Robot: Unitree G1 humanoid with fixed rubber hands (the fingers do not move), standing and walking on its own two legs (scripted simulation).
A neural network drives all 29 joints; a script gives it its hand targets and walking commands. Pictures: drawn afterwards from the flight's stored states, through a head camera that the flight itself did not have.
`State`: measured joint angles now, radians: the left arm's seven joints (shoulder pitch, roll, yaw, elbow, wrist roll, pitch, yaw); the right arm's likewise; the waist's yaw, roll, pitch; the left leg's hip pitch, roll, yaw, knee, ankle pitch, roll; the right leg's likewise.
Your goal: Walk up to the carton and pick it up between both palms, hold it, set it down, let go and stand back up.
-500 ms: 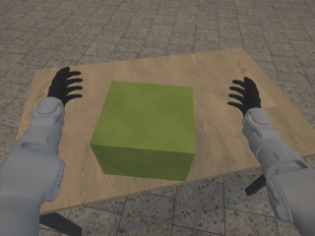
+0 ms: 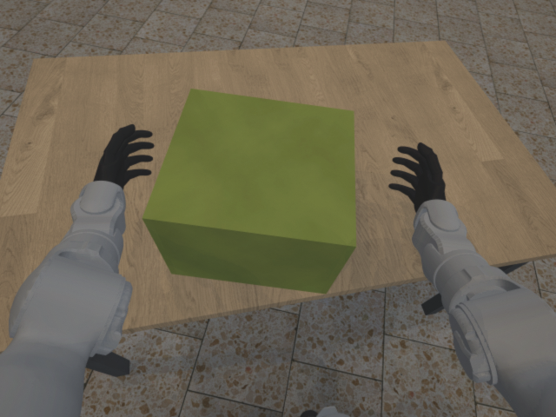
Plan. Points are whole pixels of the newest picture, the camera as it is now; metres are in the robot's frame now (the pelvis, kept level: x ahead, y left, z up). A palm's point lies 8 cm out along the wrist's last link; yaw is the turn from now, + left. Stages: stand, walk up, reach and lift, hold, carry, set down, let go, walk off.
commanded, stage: reach and lift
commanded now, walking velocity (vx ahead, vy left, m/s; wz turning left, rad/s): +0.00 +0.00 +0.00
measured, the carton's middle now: (260, 194) +0.49 -0.01 -0.02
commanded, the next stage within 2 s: none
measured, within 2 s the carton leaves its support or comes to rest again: neither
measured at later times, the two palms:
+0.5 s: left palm (135, 179) +0.49 +0.17 +0.04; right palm (408, 195) +0.42 -0.23 +0.04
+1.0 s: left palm (150, 177) +0.49 +0.15 +0.04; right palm (397, 197) +0.42 -0.21 +0.04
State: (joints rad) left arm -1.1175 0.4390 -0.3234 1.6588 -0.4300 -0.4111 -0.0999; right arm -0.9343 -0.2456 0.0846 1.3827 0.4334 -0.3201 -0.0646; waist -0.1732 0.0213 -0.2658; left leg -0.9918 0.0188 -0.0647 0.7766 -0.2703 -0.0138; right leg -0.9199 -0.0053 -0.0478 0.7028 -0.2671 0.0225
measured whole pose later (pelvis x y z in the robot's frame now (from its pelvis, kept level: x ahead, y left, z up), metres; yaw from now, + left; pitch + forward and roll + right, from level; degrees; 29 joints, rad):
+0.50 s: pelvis +0.00 +0.00 -0.01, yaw -2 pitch +29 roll -3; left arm -1.12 0.38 -0.23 1.65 -0.33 -0.42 -0.06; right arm -0.97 -0.18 0.03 1.41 0.37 -0.37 -0.12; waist -0.16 0.03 -0.29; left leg -1.05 0.02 -0.06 0.86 -0.32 -0.01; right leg -0.98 0.00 -0.03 0.78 -0.30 0.03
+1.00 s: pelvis +0.00 +0.00 -0.01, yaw -2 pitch +28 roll -4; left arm -1.13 0.32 -0.18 1.64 -0.25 -0.41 -0.02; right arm -1.00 -0.11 -0.11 1.46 0.25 -0.39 -0.16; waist -0.16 0.02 -0.28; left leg -1.02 0.02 -0.07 0.84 -0.31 -0.02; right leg -0.95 0.01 -0.04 0.74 -0.28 0.03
